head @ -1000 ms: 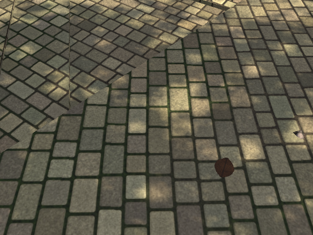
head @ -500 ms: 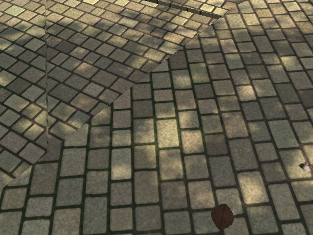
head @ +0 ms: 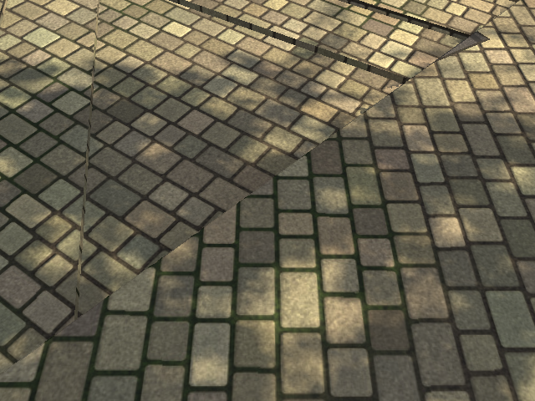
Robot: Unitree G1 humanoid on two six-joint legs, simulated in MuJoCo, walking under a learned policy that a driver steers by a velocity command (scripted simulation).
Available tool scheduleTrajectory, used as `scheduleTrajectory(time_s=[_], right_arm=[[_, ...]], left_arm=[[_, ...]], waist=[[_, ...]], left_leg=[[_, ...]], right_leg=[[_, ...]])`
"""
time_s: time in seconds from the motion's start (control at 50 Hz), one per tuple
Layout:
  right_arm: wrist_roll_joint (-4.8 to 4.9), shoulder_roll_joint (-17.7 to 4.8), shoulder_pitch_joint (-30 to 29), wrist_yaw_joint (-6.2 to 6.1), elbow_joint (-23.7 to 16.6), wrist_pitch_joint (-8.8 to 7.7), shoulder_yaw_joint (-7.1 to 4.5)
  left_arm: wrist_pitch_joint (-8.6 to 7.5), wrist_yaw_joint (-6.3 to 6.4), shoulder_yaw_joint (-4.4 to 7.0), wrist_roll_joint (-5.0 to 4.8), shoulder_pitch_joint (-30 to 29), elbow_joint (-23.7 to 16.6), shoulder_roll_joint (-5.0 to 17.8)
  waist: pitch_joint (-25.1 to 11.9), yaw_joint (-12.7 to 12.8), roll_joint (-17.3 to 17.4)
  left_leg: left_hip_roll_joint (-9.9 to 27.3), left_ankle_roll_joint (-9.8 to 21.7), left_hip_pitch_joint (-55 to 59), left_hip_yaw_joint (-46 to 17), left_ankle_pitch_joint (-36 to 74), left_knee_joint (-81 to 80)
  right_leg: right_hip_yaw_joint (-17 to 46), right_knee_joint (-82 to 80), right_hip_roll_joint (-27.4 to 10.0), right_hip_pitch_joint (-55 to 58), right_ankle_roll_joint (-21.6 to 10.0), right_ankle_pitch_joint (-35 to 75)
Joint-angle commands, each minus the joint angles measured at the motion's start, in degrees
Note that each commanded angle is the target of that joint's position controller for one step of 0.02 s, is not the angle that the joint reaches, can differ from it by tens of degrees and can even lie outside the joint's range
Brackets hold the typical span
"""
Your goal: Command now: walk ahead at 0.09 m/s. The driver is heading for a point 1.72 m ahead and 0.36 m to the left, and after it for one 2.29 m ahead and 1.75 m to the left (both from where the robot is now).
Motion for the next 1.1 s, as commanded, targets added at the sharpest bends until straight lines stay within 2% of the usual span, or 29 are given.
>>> scheduleTrajectory(time_s=[0.02,0.04,0.06,0.1,0.14,0.16,0.18,0.2,0.22,0.24,0.26,0.32,0.46,0.66,1.1], right_arm=[[-0.04,-6.7,5.5,-0.09,-0.2,0.58,-0.76],[-0.01,-8.0,2.8,-0.3,-0.9,0.63,-1.0],[-0.02,-8.3,-0.1,-0.59,-1.6,0.73,-1.05],[0.04,-7.7,-4.0,-0.94,-2.0,1.38,-1.0],[0.9,-7.0,-3.2,-1.18,-0.9,1.98,-0.93],[1.27,-6.2,-1.4,-1.17,0.1,2.04,-0.74],[1.13,-6.1,0.0,-1.11,0.7,2.12,-0.74],[0.99,-6.1,1.0,-1.23,0.6,2.27,-1.0],[0.64,-5.8,0.5,-1.53,0.7,2.28,-0.9],[0.66,-5.4,0.7,-1.67,1.0,2.18,-0.9],[0.69,-5.1,1.3,-1.79,1.5,2.15,-0.88],[0.72,-5.1,2.7,-1.57,2.9,2.1,-0.96],[1.07,-5.3,2.9,-1.28,4.9,2.59,-1.0],[1.24,-5.6,3.6,-1.76,7.2,3.38,-0.99],[1.22,-4.9,4.7,-2.15,9.8,3.69,-0.69]], left_arm=[[2.24,0.95,0.84,-0.84,3.6,-1.0,4.6],[3.3,1.31,1.14,-0.56,2.9,-0.9,5.1],[4.07,1.59,1.31,-0.36,3.2,-0.5,4.9],[4.48,1.77,1.03,-0.18,4.9,1.0,2.9],[4.31,1.42,0.92,0.36,6.4,2.7,1.8],[4.4,1.19,0.98,1.08,5.9,2.6,2.5],[4.49,1.18,1.01,1.3,4.8,1.9,4.0],[4.36,1.28,1.45,0.64,3.9,2.0,6.6],[3.74,1.21,1.25,0.33,2.8,2.2,5.4],[3.02,1.24,0.91,0.49,1.6,2.2,4.3],[2.41,1.25,0.89,0.6,0.7,2.2,4.3],[1.22,1.06,0.77,0.29,2.2,2.8,3.9],[1.5,1.07,0.35,0.04,5.1,3.8,3.3],[1.86,1.03,-0.04,0.0,6.2,4.3,2.2],[1.82,1.29,-0.55,0.05,8.9,5.1,1.0]], waist=[[-11.1,-2.0,9.3],[-9.2,-1.4,8.1],[-8.0,-0.2,8.2],[-6.4,1.6,8.4],[-6.1,2.3,7.9],[-5.1,1.7,6.6],[-2.8,0.5,4.8],[-0.1,-1.8,0.3],[1.3,-1.7,-1.7],[1.5,-2.3,-3.0],[1.2,-2.7,-3.6],[-0.2,-2.4,-2.1],[-1.3,-1.5,0.1],[-0.6,-1.7,0.5],[1.5,-2.0,0.5]], left_leg=[[17.3,13.7,20.2,-21.1,17.1,-8.0],[16.9,12.4,15.4,-20.6,9.4,-10.4],[15.7,10.9,11.0,-19.1,3.5,-12.1],[11.9,8.1,4.1,-14.0,-4.3,-13.7],[8.5,5.6,1.2,-9.6,-12.8,-13.4],[7.1,3.4,0.7,-8.4,-18.6,-13.2],[5.9,1.5,0.4,-7.5,-22.3,-12.4],[3.0,0.1,3.4,-4.6,-20.7,-11.5],[1.9,-0.7,8.6,-3.0,-16.1,-8.6],[1.8,-0.5,11.6,-2.8,-11.8,-6.5],[1.9,0.0,13.2,-2.6,-8.2,-5.2],[1.8,0.9,14.1,-2.2,-0.5,-3.4],[1.9,0.7,14.9,-2.0,6.7,-1.9],[1.9,0.3,15.4,-2.2,8.0,-1.5],[1.8,-0.3,14.9,-2.4,3.6,-2.9]], right_leg=[[3.7,12.5,-2.9,-12.7,2.0,-10.2],[4.2,12.7,-3.8,-11.8,2.3,-7.6],[4.4,11.3,-4.6,-9.6,2.5,-5.0],[2.5,3.1,-4.2,-2.9,2.1,2.9],[-0.2,-6.0,-2.4,3.4,0.9,13.7],[0.2,-8.8,-3.0,4.1,0.0,15.4],[2.3,-12.0,-5.3,2.3,-1.3,12.9],[2.8,-12.8,-5.7,-4.6,-2.6,3.5],[3.7,-15.4,-5.6,-10.5,-2.7,-1.8],[4.0,-17.1,-5.8,-12.4,-2.0,-1.5],[4.0,-17.6,-5.8,-12.5,-1.3,0.9],[3.5,-16.3,-5.4,-9.1,-0.8,7.3],[2.4,-14.3,-4.7,-5.4,-1.1,15.3],[1.7,-14.3,-4.2,-3.9,-1.1,18.8],[1.1,-16.2,-3.6,-4.8,-1.0,13.5]])
Keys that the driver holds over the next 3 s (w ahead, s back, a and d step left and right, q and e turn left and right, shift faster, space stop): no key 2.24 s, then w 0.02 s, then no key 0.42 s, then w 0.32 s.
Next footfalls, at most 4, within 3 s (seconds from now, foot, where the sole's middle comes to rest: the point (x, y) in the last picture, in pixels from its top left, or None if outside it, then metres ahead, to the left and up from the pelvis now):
0.18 right None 0.05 -0.14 -0.77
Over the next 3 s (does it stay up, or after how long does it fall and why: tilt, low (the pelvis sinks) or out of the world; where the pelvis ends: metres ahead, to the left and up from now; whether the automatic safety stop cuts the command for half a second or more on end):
stays up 0.14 0.02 -0.01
